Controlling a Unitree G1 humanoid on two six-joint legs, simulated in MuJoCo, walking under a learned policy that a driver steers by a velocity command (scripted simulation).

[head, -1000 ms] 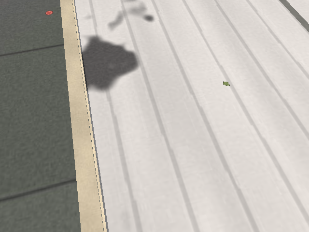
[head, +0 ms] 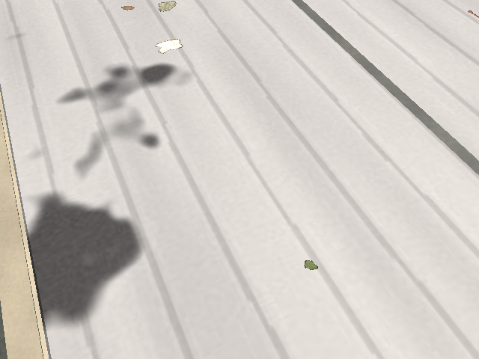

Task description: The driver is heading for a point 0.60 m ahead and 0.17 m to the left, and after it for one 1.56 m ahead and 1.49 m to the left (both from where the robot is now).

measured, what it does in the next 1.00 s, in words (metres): walks ahead, turning left: left foot, then right foot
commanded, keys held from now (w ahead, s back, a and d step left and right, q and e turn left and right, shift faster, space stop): w+q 0.70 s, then w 0.02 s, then w+q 0.28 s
